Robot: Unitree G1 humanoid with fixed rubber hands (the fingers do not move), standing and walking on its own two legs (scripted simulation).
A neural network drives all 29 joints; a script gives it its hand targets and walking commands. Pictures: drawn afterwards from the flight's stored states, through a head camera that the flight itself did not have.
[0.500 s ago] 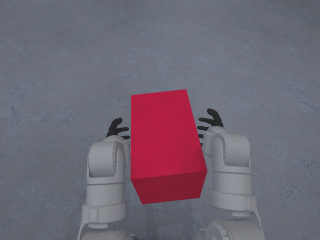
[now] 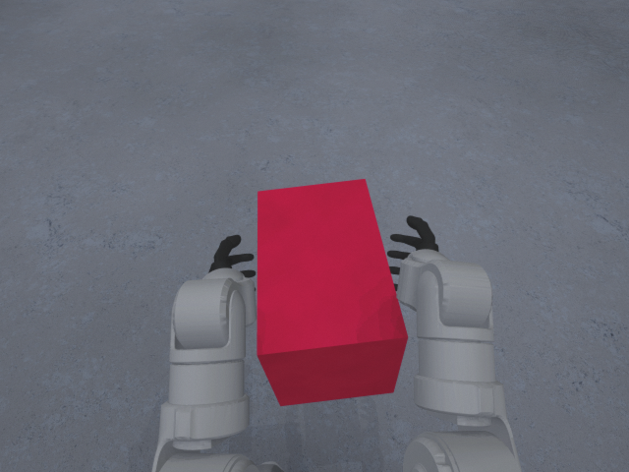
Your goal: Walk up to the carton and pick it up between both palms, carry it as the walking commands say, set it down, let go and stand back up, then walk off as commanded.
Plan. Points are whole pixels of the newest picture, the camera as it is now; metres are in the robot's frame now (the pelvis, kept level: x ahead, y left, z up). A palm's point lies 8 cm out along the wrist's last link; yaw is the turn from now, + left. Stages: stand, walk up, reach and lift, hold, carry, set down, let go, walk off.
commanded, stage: carry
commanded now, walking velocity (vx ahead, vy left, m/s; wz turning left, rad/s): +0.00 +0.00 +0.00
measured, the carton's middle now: (323, 289) +0.36 +0.01 +0.00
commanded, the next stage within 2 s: hold in 1.78 s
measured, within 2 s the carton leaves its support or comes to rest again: neither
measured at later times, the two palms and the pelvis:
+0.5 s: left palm (230, 286) +0.31 +0.12 +0.09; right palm (429, 266) +0.33 -0.11 +0.11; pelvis +0.00 -0.01 +0.00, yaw +0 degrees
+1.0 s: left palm (230, 287) +0.31 +0.12 +0.09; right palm (429, 266) +0.33 -0.11 +0.11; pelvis +0.00 -0.01 +0.00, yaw +0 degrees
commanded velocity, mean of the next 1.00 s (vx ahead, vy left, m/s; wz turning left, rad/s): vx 0.00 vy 0.00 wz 0.00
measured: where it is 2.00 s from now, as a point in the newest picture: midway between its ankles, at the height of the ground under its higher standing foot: outside the picture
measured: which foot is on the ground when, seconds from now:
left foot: down 0.00-1.00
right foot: down 0.00-1.00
